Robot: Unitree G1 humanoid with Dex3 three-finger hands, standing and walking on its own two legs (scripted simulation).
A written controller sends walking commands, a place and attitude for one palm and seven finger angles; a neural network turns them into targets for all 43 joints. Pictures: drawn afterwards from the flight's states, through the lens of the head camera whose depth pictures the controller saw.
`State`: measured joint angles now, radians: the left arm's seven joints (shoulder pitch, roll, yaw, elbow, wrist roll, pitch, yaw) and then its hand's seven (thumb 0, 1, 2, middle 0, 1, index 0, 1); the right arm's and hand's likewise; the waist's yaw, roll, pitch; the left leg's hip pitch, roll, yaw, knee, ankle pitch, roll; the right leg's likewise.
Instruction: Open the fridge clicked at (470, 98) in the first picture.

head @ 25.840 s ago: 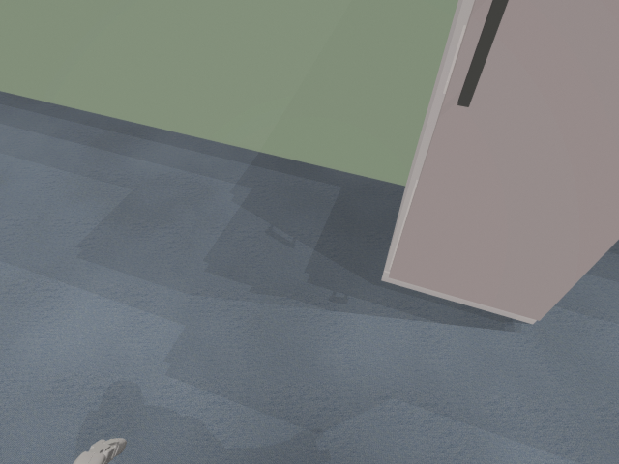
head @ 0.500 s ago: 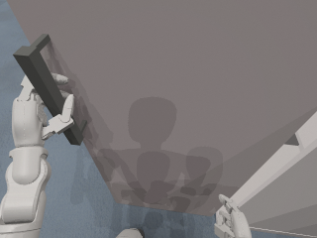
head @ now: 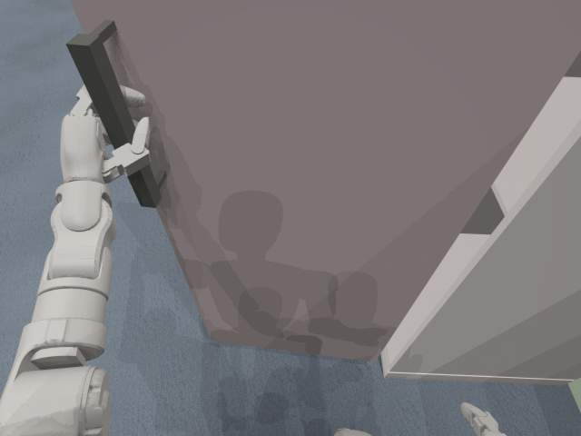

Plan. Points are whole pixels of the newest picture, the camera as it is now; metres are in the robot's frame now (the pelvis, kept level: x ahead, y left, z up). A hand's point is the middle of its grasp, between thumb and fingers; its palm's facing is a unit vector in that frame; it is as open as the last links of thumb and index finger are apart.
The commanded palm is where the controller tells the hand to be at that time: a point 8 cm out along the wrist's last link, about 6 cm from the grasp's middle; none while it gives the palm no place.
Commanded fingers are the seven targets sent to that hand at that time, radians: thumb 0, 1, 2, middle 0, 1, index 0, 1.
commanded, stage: stop walking and hold the door back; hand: left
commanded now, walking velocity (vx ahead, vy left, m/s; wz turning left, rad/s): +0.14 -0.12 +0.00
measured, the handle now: (131, 126) +0.46 +0.22 +0.19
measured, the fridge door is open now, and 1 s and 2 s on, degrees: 85 87 85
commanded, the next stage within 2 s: loosen the grip on the handle in 0.66 s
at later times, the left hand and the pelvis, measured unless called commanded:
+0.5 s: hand (136, 153) +0.41 +0.20 +0.18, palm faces +0.13 -0.98 -0.16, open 6.0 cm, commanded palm +0.37 +0.26 +0.16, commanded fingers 0.00 0.90 0.90 -0.45 -1.40 -0.45 -1.40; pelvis +0.01 +0.04 -0.01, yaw -6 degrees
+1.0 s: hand (124, 153) +0.40 +0.21 +0.19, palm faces +0.20 -0.97 -0.12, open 8.9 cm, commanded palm +0.36 +0.25 +0.17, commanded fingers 0.00 -0.55 0.20 -0.41 -1.35 -0.41 -1.35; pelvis +0.00 +0.01 -0.01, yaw -4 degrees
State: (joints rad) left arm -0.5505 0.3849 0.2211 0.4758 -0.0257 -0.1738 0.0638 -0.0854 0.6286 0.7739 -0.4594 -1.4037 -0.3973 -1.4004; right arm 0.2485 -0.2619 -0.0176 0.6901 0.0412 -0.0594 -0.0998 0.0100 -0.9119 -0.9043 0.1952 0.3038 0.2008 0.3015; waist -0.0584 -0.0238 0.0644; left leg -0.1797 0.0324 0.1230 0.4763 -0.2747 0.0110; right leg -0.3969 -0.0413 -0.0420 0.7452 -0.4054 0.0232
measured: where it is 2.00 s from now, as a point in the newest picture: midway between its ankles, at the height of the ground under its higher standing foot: outside the picture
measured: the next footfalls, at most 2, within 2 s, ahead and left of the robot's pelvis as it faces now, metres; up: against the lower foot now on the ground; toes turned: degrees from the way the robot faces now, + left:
left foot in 0.34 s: +0.10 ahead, +0.14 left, +0.00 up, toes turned +0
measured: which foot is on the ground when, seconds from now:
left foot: down 0.00-0.10, up 0.12-0.32, down 0.34-1.00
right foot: down 0.00-1.00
